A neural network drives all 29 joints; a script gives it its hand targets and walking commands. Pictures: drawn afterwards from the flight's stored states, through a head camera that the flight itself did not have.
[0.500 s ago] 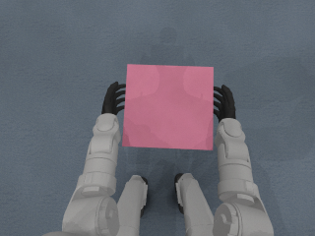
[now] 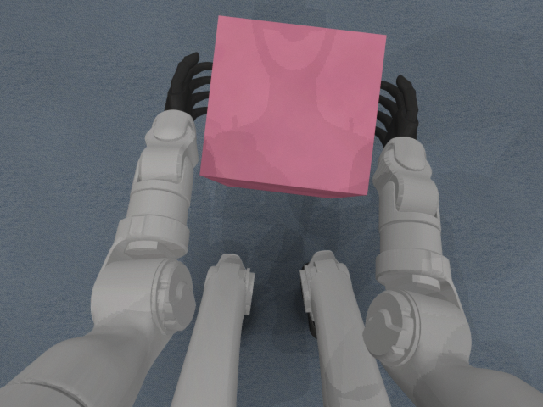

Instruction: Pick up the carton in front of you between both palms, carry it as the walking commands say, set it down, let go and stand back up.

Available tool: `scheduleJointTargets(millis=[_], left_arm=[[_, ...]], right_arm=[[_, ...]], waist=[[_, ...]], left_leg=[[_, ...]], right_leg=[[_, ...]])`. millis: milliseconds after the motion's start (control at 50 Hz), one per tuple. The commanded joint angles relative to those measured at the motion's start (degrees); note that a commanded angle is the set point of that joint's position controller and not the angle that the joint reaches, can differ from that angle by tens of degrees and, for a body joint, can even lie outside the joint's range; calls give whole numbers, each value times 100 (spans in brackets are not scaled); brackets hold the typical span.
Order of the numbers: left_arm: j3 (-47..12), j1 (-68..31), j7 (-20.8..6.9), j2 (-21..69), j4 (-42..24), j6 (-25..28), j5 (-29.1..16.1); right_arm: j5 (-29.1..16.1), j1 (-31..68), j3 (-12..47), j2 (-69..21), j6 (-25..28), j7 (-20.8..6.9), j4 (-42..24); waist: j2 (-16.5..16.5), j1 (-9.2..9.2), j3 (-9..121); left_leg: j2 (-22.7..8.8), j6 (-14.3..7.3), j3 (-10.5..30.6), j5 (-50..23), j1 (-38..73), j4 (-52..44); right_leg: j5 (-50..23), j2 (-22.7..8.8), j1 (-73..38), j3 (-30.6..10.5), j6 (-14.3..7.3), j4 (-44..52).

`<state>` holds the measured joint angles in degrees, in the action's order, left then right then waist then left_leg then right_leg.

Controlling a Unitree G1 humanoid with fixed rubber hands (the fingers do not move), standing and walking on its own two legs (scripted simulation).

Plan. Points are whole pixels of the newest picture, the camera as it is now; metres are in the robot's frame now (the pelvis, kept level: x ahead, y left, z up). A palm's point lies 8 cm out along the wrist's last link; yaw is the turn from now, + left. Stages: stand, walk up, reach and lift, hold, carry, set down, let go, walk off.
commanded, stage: set down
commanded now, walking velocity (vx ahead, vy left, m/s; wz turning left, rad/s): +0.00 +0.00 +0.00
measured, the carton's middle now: (288, 128) +0.49 -0.02 -0.17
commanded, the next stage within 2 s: none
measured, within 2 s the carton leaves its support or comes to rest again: rests again in 1.12 s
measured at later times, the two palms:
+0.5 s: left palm (206, 115) +0.54 +0.13 -0.25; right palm (365, 145) +0.48 -0.17 -0.24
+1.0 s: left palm (216, 117) +0.56 +0.12 -0.33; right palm (354, 147) +0.50 -0.17 -0.33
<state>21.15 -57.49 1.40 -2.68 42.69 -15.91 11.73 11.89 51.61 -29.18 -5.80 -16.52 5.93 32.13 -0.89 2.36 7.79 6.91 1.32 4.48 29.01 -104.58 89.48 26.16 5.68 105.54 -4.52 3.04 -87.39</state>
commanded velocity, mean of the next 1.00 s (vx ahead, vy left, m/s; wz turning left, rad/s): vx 0.00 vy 0.00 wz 0.00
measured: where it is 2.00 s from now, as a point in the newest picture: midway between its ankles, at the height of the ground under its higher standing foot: (273, 318)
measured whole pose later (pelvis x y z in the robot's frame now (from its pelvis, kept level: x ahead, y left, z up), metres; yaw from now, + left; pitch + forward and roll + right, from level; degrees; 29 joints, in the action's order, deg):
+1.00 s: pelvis -0.01 +0.01 -0.17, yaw -2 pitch +40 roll -4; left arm 4.0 -89.4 4.0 -18.9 64.3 -12.5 0.3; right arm 0.0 75.5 -26.4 4.2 -13.2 11.7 44.9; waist 1.0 3.9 -17.6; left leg 7.9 0.8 2.6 38.0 -127.1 125.6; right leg 34.3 6.6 127.5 -1.6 5.0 -121.7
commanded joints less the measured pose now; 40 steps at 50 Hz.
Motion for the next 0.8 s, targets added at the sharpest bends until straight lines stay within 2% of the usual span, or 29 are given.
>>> scheduleJointTargets(millis=[0,380,700,780], left_arm=[[-2797,-3607,-1165,5419,-89,199,-766],[-2593,-4966,-1014,4511,588,234,-941],[-3112,-6112,-918,3652,829,433,-1617],[-3315,-6321,-951,3694,536,518,-1899]], right_arm=[[-827,4156,3396,-5124,135,-1230,69],[-964,5639,2787,-4237,218,-1079,193],[-1636,6795,2879,-3382,431,-957,112],[-1902,7076,3197,-3445,494,-923,-148]], waist=[[-175,91,6255],[-433,295,5887],[-639,486,5861],[-339,435,6119]], left_leg=[[354,75,-569,-1792,2779,-533],[283,58,-642,-1624,1865,944],[102,-18,-533,-2131,2069,2250],[105,-55,-491,-2481,1919,2441]], right_leg=[[-1896,440,-3426,772,92,220],[-1599,353,-2015,1022,101,-1304],[-2015,151,-1667,1136,86,-2532],[-2564,125,-2126,1081,73,-2774]])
